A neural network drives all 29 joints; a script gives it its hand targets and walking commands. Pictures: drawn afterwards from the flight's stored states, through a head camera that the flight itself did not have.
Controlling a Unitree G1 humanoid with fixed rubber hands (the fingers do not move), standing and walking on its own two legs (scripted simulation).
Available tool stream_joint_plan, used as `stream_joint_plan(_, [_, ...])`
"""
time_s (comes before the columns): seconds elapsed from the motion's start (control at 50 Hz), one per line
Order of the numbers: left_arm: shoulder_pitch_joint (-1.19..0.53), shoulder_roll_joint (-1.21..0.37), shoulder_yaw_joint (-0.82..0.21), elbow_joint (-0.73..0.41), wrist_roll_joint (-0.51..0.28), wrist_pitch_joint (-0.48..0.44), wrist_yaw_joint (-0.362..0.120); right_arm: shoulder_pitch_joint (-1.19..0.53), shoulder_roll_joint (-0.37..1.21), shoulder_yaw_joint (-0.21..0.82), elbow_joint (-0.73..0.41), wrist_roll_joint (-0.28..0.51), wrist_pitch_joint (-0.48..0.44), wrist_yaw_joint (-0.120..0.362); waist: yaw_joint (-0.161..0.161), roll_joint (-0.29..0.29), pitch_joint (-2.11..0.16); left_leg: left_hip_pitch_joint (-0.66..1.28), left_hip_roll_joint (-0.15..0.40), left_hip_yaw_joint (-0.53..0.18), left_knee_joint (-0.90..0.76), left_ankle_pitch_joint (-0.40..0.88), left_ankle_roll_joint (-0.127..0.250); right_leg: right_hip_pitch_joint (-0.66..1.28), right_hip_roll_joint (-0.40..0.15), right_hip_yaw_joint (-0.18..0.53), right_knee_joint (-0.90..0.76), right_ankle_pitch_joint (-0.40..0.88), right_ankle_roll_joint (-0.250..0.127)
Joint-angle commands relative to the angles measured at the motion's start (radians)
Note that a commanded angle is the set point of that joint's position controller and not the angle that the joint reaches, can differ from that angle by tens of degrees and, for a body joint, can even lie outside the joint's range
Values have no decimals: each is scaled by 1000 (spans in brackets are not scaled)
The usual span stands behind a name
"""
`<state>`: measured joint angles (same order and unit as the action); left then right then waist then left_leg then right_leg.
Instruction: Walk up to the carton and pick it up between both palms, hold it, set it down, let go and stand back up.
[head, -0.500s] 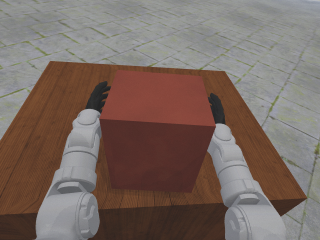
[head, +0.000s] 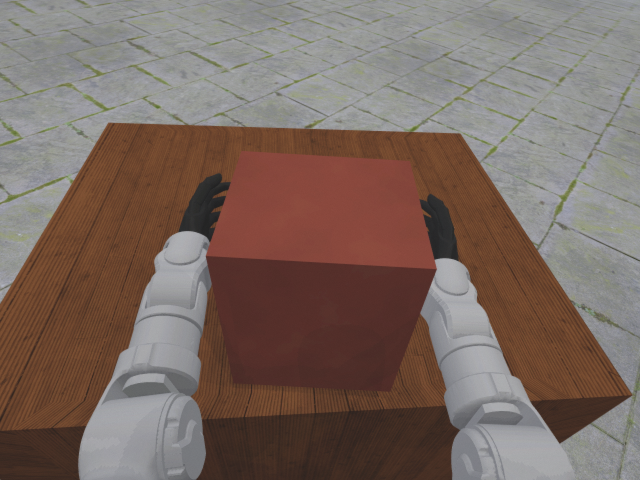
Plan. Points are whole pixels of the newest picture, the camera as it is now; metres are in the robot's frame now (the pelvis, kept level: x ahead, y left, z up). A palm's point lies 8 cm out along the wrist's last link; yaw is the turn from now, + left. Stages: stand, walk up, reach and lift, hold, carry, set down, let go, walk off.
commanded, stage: set down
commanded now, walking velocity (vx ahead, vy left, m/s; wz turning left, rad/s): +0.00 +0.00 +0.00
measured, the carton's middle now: (318, 275) +0.38 -0.02 +0.07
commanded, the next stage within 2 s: none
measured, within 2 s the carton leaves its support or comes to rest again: rests again in 0.10 s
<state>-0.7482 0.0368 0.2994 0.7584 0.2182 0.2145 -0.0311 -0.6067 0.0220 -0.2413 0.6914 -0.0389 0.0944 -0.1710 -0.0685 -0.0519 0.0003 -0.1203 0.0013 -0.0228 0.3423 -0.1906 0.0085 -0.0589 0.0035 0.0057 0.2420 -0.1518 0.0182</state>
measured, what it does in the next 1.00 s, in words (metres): stands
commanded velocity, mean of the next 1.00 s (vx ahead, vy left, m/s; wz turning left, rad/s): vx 0.00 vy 0.00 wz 0.00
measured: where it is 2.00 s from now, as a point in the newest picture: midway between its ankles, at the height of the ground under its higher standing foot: outside the picture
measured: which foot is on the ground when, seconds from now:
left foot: down 0.00-1.00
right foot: down 0.00-1.00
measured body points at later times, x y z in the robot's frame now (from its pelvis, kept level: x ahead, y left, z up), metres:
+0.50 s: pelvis -0.01 +0.00 +0.00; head +0.00 +0.03 +0.45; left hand +0.42 +0.13 +0.11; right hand +0.37 -0.18 +0.09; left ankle +0.00 +0.11 -0.75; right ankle -0.01 -0.13 -0.75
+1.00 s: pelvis -0.01 +0.00 +0.00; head +0.01 +0.03 +0.45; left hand +0.42 +0.13 +0.10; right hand +0.37 -0.18 +0.09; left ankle +0.00 +0.11 -0.75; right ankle -0.01 -0.13 -0.75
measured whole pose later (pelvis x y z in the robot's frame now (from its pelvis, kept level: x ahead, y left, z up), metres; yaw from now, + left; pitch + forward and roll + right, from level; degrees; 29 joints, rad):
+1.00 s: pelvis -0.01 +0.00 +0.00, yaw -1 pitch -3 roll -1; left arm -0.76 -0.03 0.44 0.75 0.35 0.11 -0.13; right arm -0.57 0.13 -0.45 0.69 -0.25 -0.12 -0.10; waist -0.04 -0.07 0.08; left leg -0.09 0.01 0.01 0.31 -0.17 0.01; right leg -0.04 0.00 0.00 0.24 -0.14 0.01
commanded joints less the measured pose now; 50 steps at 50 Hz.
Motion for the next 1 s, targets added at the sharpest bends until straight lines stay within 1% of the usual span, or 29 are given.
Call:
stream_joint_plan(0.0, [-542,-594,-293,-99,-28,-46,-175,-753,583,377,-243,1,-115,122,-3,52,-498,125,-38,69,-10,347,-52,195,33,-56,49,470,43])
stream_joint_plan(0.04, [-557,-591,-304,-128,-33,-59,-176,-736,588,379,-240,1,-122,120,-4,66,-499,139,-37,66,-1,384,-59,197,33,-60,52,485,42])
stream_joint_plan(0.06, [-580,-597,-321,-135,-35,-66,-174,-733,593,378,-232,-3,-126,121,-10,86,-515,147,-36,65,1,388,-67,184,31,-58,52,480,39])
stream_joint_plan(0.12, [-583,-611,-334,-118,-37,-77,-166,-733,595,370,-210,-12,-138,127,-14,101,-523,177,-31,65,11,400,-75,150,34,-65,44,449,34])
stream_joint_plan(0.18, [-560,-605,-324,-82,-29,-82,-166,-715,570,329,-188,-42,-152,131,-19,105,-505,173,-24,67,1,344,-76,104,34,-79,31,356,28])
stream_joint_plan(0.2, [-566,-598,-314,-78,-26,-84,-167,-726,567,324,-195,-50,-158,133,-11,104,-508,162,-25,71,2,340,-72,106,32,-78,33,355,28])
stream_joint_plan(0.22, [-564,-596,-304,-68,-20,-85,-166,-717,560,311,-178,-63,-161,135,-14,98,-496,158,-22,72,-8,317,-69,98,33,-80,28,338,27])
stream_joint_plan(0.26, [-540,-579,-264,-33,6,-85,-169,-687,559,283,-134,-78,-160,141,-3,93,-429,142,-20,80,-26,275,-65,107,27,-81,21,300,27])
stream_joint_plan(0.3, [-527,-566,-226,-31,23,-90,-172,-685,561,278,-152,-92,-174,148,26,79,-442,113,-21,90,-33,271,-53,134,26,-82,29,304,31])
stream_joint_plan(0.32, [-535,-568,-225,-26,26,-93,-171,-704,555,266,-159,-96,-182,152,27,84,-442,108,-19,90,-34,272,-56,130,29,-87,30,294,28])
stream_joint_plan(0.36, [-541,-574,-215,-16,32,-101,-164,-729,557,268,-170,-103,-197,164,48,76,-472,132,-15,96,-30,293,-56,113,34,-93,25,281,24])
stream_joint_plan(0.4, [-518,-564,-199,-5,44,-105,-163,-708,551,255,-162,-119,-204,170,49,56,-462,141,-12,99,-37,286,-49,116,35,-94,16,264,21])
stream_joint_plan(0.44, [-513,-561,-193,12,49,-109,-162,-697,541,231,-156,-142,-214,173,45,56,-450,132,-9,101,-43,263,-49,106,32,-97,13,242,20])
stream_joint_plan(0.46, [-519,-551,-185,18,52,-112,-164,-677,536,216,-136,-158,-214,173,34,51,-421,125,-9,105,-50,239,-45,98,29,-96,6,223,23])
stream_joint_plan(0.48, [-520,-551,-185,7,53,-119,-165,-655,536,203,-119,-168,-216,174,27,53,-416,126,-8,106,-52,241,-46,99,29,-97,8,226,21])
stream_joint_plan(0.5, [-500,-537,-160,22,69,-118,-168,-632,540,203,-111,-184,-217,175,35,40,-402,120,-11,113,-55,239,-38,117,25,-93,8,242,25])
stream_joint_plan(0.52, [-483,-535,-156,15,75,-119,-172,-615,549,201,-111,-185,-220,175,31,38,-385,112,-12,115,-57,248,-37,137,25,-93,15,274,29])
stream_joint_plan(0.54, [-481,-533,-147,13,77,-124,-174,-610,550,200,-114,-186,-224,175,39,41,-397,100,-14,118,-60,242,-36,153,21,-88,15,283,30])
stream_joint_plan(0.56, [-472,-542,-158,7,78,-124,-174,-599,551,197,-115,-190,-231,173,27,47,-395,107,-12,118,-56,259,-42,158,25,-92,19,299,29])
stream_joint_plan(0.58, [-445,-540,-153,14,87,-121,-176,-575,548,198,-102,-192,-232,170,27,42,-378,114,-12,118,-53,269,-42,160,27,-92,16,301,29])
stream_joint_plan(0.6, [-455,-523,-136,27,95,-118,-178,-569,543,182,-84,-198,-227,170,35,51,-361,97,-15,123,-61,237,-40,148,20,-89,8,264,29])
stream_joint_plan(0.64, [-449,-521,-128,16,105,-119,-180,-537,541,162,-65,-205,-229,171,32,61,-311,101,-12,122,-70,214,-41,128,21,-98,5,223,30])
stream_joint_plan(0.72, [-426,-518,-118,23,123,-116,-180,-532,533,140,-72,-219,-243,171,37,80,-292,113,-11,124,-60,235,-48,107,25,-106,-1,214,28])
stream_joint_plan(0.74, [-425,-514,-113,18,123,-118,-180,-532,526,139,-75,-214,-247,172,43,81,-291,114,-9,126,-62,230,-49,99,24,-107,-3,200,28])
stream_joint_plan(0.76, [-423,-514,-108,16,125,-119,-181,-518,532,138,-60,-222,-247,171,33,74,-276,109,-11,130,-61,229,-45,104,23,-107,-2,213,33])
stream_joint_plan(0.8, [-412,-509,-105,22,124,-126,-184,-516,527,130,-74,-239,-258,171,29,57,-299,102,-9,128,-64,216,-40,117,21,-111,2,227,37])
stream_joint_plan(0.84, [-398,-498,-94,23,133,-129,-185,-486,530,127,-60,-247,-259,171,30,54,-268,97,-8,129,-68,206,-35,125,18,-110,5,232,40])
stream_joint_plan(0.9, [-373,-498,-95,3,139,-128,-186,-451,528,129,-49,-242,-265,166,30,65,-245,106,-7,130,-62,235,-43,125,21,-110,4,244,40])
stream_joint_plan(0.98, [-368,-484,-61,15,163,-130,-189,-416,532,114,-19,-266,-265,169,32,61,-221,85,-9,134,-76,188,-30,125,16,-111,5,217,43])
